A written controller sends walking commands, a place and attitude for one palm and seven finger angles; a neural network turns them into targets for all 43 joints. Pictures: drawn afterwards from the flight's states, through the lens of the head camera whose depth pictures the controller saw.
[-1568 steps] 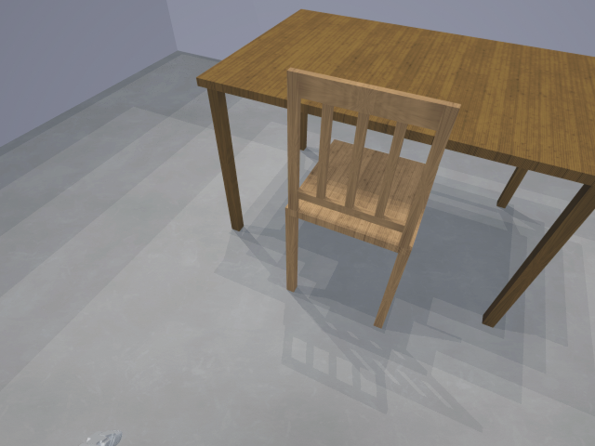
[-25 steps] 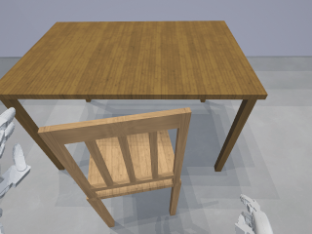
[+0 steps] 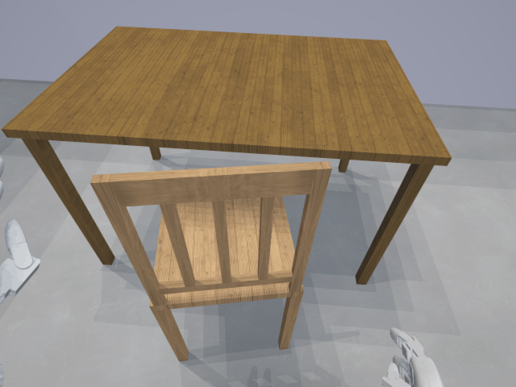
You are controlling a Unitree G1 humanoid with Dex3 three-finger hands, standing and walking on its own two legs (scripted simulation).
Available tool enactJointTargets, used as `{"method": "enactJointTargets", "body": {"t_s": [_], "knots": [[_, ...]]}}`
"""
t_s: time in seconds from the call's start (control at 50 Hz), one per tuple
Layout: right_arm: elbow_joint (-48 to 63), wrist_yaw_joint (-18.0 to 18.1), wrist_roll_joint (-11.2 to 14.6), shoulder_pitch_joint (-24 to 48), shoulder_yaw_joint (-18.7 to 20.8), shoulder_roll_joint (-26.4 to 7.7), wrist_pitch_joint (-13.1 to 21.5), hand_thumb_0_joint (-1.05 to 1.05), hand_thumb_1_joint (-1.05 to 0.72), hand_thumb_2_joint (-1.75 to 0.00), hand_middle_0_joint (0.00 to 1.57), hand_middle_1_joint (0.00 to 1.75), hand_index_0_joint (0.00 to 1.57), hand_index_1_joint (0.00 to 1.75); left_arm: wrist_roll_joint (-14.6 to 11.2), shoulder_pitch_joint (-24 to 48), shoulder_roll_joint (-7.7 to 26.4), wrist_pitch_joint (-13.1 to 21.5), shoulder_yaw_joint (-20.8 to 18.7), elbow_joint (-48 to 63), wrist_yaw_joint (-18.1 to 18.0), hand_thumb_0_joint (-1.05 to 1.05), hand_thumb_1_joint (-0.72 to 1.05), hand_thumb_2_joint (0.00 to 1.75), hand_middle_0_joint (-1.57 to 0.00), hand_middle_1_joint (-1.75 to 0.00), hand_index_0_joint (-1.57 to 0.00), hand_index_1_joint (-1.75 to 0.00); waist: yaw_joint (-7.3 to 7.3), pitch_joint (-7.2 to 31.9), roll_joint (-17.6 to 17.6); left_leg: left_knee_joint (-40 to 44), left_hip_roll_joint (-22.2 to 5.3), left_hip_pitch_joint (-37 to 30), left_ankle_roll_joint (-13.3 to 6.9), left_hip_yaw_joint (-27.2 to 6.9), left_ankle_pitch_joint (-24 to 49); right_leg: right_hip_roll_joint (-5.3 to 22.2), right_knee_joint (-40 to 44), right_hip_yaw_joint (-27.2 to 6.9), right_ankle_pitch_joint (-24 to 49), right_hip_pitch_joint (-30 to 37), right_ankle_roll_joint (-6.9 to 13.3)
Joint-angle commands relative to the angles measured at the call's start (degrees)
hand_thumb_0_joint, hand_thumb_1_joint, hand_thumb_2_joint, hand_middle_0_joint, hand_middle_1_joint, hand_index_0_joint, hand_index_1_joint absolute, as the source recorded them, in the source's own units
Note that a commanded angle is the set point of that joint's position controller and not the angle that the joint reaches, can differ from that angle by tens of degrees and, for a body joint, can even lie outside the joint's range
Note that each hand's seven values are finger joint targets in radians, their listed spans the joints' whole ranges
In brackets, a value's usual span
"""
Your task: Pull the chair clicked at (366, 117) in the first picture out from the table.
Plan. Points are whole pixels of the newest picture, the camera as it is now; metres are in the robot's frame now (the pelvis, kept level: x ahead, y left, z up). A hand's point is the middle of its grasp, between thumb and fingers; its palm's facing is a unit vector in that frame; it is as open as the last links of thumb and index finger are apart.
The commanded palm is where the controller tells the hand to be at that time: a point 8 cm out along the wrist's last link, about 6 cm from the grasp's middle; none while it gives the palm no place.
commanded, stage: step back with the hand held close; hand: left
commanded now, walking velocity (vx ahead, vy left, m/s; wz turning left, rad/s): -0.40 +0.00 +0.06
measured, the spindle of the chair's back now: (223, 244) +0.40 +0.10 -0.06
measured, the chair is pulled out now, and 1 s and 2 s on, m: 0.14 0.14 0.14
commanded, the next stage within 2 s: stop stepping back and stand still in 1.14 s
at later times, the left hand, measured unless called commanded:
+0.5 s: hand (34, 272) +0.19 +0.25 +0.19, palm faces +0.53 -0.72 -0.45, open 7.5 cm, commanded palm +0.13 +0.28 +0.19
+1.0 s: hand (18, 336) +0.12 +0.22 +0.19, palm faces +0.53 -0.76 -0.39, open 7.5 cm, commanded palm +0.06 +0.25 +0.19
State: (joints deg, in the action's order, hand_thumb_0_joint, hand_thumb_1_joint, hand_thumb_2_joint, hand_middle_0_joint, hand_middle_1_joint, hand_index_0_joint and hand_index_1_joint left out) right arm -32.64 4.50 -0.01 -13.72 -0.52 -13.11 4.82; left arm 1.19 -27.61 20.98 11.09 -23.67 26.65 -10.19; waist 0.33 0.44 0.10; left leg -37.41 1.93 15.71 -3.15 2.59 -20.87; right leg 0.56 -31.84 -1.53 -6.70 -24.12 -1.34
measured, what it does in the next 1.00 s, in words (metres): walks backwards: right foot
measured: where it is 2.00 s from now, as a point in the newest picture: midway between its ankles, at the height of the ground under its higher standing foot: outside the picture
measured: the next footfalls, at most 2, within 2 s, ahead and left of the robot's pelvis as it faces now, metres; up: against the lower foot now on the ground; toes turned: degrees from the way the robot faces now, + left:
right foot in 0.98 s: -0.09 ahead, -0.17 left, +0.00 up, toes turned +0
left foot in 1.30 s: -0.15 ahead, +0.04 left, +0.00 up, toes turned +2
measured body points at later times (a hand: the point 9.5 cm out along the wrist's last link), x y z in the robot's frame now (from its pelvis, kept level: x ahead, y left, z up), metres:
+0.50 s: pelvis -0.01 -0.02 -0.02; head -0.01 -0.01 +0.43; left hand +0.15 +0.28 +0.21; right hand +0.15 -0.26 -0.09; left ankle -0.01 +0.09 -0.72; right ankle +0.11 -0.13 -0.72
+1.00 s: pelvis -0.09 -0.05 +0.01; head -0.07 -0.04 +0.46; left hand +0.09 +0.26 +0.21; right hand +0.10 -0.25 -0.08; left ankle -0.04 +0.10 -0.72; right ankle -0.13 -0.17 -0.72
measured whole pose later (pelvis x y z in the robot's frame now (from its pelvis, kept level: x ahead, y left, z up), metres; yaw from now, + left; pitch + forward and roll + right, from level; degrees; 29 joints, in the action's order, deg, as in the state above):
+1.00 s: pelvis -0.09 -0.05 +0.01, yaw -1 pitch +2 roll -1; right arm -39.6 2.9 -1.7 -8.3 -1.0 -8.5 9.6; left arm -1.7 -24.2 21.7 9.7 -24.6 28.3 -11.2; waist 2.9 1.2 0.6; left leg -32.8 -5.8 22.5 2.0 4.1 -12.2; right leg -0.5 -31.9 -0.4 -19.6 -14.2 -0.7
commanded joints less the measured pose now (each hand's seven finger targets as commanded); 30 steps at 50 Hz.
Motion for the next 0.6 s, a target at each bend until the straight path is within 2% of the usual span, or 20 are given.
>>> {"method": "enactJointTargets", "body": {"t_s": [0.0,0.02,0.04,0.06,0.12,0.16,0.2,0.22,0.28,0.32,0.38,0.42,0.44,0.46,0.48,0.5,0.52,0.54,0.56,0.58], "knots": [[9.2,0.3,-0.1,6.2,4.1,-8.1,3.0,0.00,-0.90,-0.90,0.20,0.30,0.20,0.30,-0.3,3.2,11.1,3.7,-7.2,13.5,-0.9,0.00,0.90,0.90,-0.20,-0.30,-0.20,-0.30,-0.18,3.2,-3.1,14.5,-8.8,23.3,-2.2,-7.8,-5.6,2.4,-4.7,-5.2,10.2,22.0,1.5],[8.9,0.3,-0.2,6.4,4.2,-8.0,2.9,0.00,-0.90,-0.90,0.20,0.30,0.20,0.30,-0.5,2.7,11.9,3.6,-7.9,12.8,-0.9,0.00,0.90,0.90,-0.20,-0.30,-0.20,-0.30,-0.31,2.7,-1.0,13.0,-8.3,21.9,-1.7,-7.3,-4.1,3.2,-3.1,-6.0,10.7,19.9,1.8],[8.8,0.2,-0.1,6.0,4.2,-7.9,2.7,0.00,-0.90,-0.90,0.20,0.30,0.20,0.30,-0.8,2.5,11.3,3.5,-7.2,12.9,-0.7,0.00,0.90,0.90,-0.20,-0.30,-0.20,-0.30,-0.51,3.1,0.3,11.6,-7.6,20.3,-1.2,-6.8,-4.1,4.0,-1.7,-7.2,9.8,18.1,2.2],[8.8,0.1,-0.3,6.0,4.2,-8.0,2.4,0.00,-0.90,-0.90,0.20,0.30,0.20,0.30,-0.9,2.3,11.6,3.4,-7.3,12.7,-0.6,0.00,0.90,0.90,-0.20,-0.30,-0.20,-0.30,-0.66,2.9,0.7,10.8,-7.2,19.7,-1.0,-6.7,-4.5,4.7,-0.3,-8.3,8.5,16.7,2.5],[8.7,0.1,-0.3,6.2,4.3,-7.9,2.0,0.00,-0.90,-0.90,0.20,0.30,0.20,0.30,-1.0,1.3,12.5,3.5,-8.3,13.0,-0.7,0.00,0.90,0.90,-0.20,-0.30,-0.20,-0.30,-0.67,3.4,1.2,9.9,-6.2,18.8,-0.9,-6.5,-7.4,5.5,2.9,-9.7,3.2,14.5,3.0],[9.0,-0.1,-0.1,6.1,4.2,-8.0,1.9,0.00,-0.90,-0.90,0.20,0.30,0.20,0.30,-0.9,0.3,12.7,3.7,-8.7,14.2,-0.7,0.00,0.90,0.90,-0.20,-0.30,-0.20,-0.30,-0.70,4.9,0.0,10.8,-6.5,19.4,-1.3,-7.2,-8.7,5.1,2.3,-9.2,1.3,15.6,2.7],[9.4,0.0,0.0,6.4,4.3,-8.2,2.1,0.00,-0.90,-0.90,0.20,0.30,0.20,0.30,-0.6,-0.1,13.1,4.3,-9.6,16.0,-0.9,0.00,0.90,0.90,-0.20,-0.30,-0.20,-0.30,-0.51,6.5,-2.5,13.1,-8.0,22.5,-2.3,-8.7,-10.1,3.5,-1.4,-7.0,1.4,18.9,1.8],[9.3,0.1,-0.2,7.0,4.4,-8.4,2.3,0.00,-0.90,-0.90,0.20,0.30,0.20,0.30,-0.2,-0.4,14.3,4.7,-11.1,16.7,-1.1,0.00,0.90,0.90,-0.20,-0.30,-0.20,-0.30,-0.23,7.1,-5.0,14.7,-9.2,24.9,-3.0,-9.8,-10.0,2.4,-4.2,-5.8,3.4,21.8,1.5],[9.4,0.1,-0.4,6.7,4.8,-8.2,3.0,0.00,-0.90,-0.90,0.20,0.30,0.20,0.30,0.0,-0.7,13.3,5.1,-11.4,18.6,-1.1,0.00,0.90,0.90,-0.20,-0.30,-0.20,-0.30,-0.02,8.3,-7.9,15.5,-11.7,28.6,-3.9,-11.0,-4.9,0.4,-12.2,-3.2,9.4,25.8,0.8],[8.6,0.2,-0.8,6.9,5.0,-8.2,3.6,0.00,-0.90,-0.90,0.20,0.30,0.20,0.30,-0.1,0.3,13.7,5.0,-11.9,18.9,-1.2,0.00,0.90,0.90,-0.20,-0.30,-0.20,-0.30,-0.08,7.0,-9.6,15.4,-13.0,28.6,-4.2,-11.3,-1.4,-0.1,-14.9,-2.9,6.4,24.1,0.7],[7.2,0.0,-1.2,6.1,5.0,-7.8,4.0,0.00,-0.90,-0.90,0.20,0.30,0.20,0.30,-0.4,1.7,11.7,4.4,-10.3,16.6,-0.9,0.00,0.90,0.90,-0.20,-0.30,-0.20,-0.30,-0.29,3.7,-8.5,13.3,-14.5,26.9,-4.1,-10.9,3.4,-0.1,-16.4,-3.6,0.5,18.6,1.1],[6.3,0.1,-1.2,6.1,5.2,-7.8,3.9,0.00,-0.90,-0.90,0.20,0.30,0.20,0.30,-0.5,3.1,11.9,4.0,-10.1,15.2,-0.8,0.00,0.90,0.90,-0.20,-0.30,-0.20,-0.30,-0.55,2.3,-5.4,10.0,-13.3,24.9,-3.2,-10.0,5.1,1.2,-13.1,-5.9,3.2,16.1,2.1],[6.1,0.1,-1.1,5.9,5.1,-7.7,3.7,0.00,-0.90,-0.90,0.20,0.30,0.20,0.30,-0.6,3.6,11.5,3.7,-9.1,14.3,-0.6,0.00,0.90,0.90,-0.20,-0.30,-0.20,-0.30,-0.76,1.9,-3.0,7.3,-11.6,23.7,-2.3,-9.1,3.4,3.0,-10.1,-8.8,5.8,14.2,2.9],[6.2,0.0,-1.1,5.7,5.1,-7.4,3.3,0.00,-0.90,-0.90,0.20,0.30,0.20,0.30,-0.7,4.6,11.9,3.5,-8.6,13.6,-0.4,0.00,0.90,0.90,-0.20,-0.30,-0.20,-0.30,-0.79,1.8,1.6,3.0,-8.3,22.6,-0.8,-7.0,-2.7,6.1,-3.6,-13.5,7.4,11.7,4.1],[6.1,-0.2,-0.9,5.3,5.1,-7.1,2.7,0.00,-0.90,-0.90,0.20,0.30,0.20,0.30,-1.1,5.2,12.4,3.1,-8.0,12.7,-0.2,0.00,0.90,0.90,-0.20,-0.30,-0.20,-0.30,-1.06,1.5,7.4,-2.4,-3.9,19.3,1.0,-4.7,-10.5,10.5,5.8,-20.1,3.3,6.8,6.1],[6.0,-0.6,-0.7,5.0,5.0,-6.8,2.1,0.00,-0.90,-0.90,0.20,0.30,0.20,0.30,-1.6,5.0,12.6,2.5,-7.5,12.1,-0.2,0.00,0.90,0.90,-0.20,-0.30,-0.20,-0.30,-1.03,2.2,12.2,-8.0,-0.7,14.6,2.1,-3.7,-14.1,14.7,15.1,-25.3,-6.3,2.5,8.2],[5.5,-0.9,-0.7,5.1,5.1,-6.3,1.4,0.00,-0.90,-0.90,0.20,0.30,0.20,0.30,-1.8,4.5,14.0,2.1,-7.9,12.3,-0.5,0.00,0.90,0.90,-0.20,-0.30,-0.20,-0.30,-0.69,3.1,14.0,-14.5,0.2,11.0,2.9,-2.6,-12.8,18.3,20.9,-28.7,-12.6,0.8,10.4],[5.1,-1.1,-0.4,6.1,4.7,-5.4,0.7,0.00,-0.90,-0.90,0.20,0.30,0.20,0.30,-2.0,3.3,14.1,1.5,-7.6,11.9,-0.8,0.00,0.90,0.90,-0.20,-0.30,-0.20,-0.30,-0.19,5.5,14.3,-20.3,-0.3,9.0,3.1,-3.1,-12.6,20.0,22.8,-26.9,-17.6,1.3,11.3],[5.6,-1.4,-0.3,6.4,4.3,-5.4,0.3,0.00,-0.90,-0.90,0.20,0.30,0.20,0.30,-1.8,1.5,14.2,1.4,-7.8,13.1,-0.8,0.00,0.90,0.90,-0.20,-0.30,-0.20,-0.30,-0.29,7.8,13.6,-19.2,-1.2,8.4,2.8,-3.6,-12.3,19.5,21.0,-23.4,-14.8,3.1,11.3],[6.1,-1.4,0.0,6.3,3.9,-5.1,0.1,0.00,-0.90,-0.90,0.20,0.30,0.20,0.30,-1.8,-0.9,14.5,1.5,-8.8,14.0,-0.8,0.00,0.90,0.90,-0.20,-0.30,-0.20,-0.30,-0.31,9.8,13.3,-13.2,-1.8,6.4,2.6,-2.8,-11.4,17.4,18.0,-17.9,-9.3,4.7,10.1]]}}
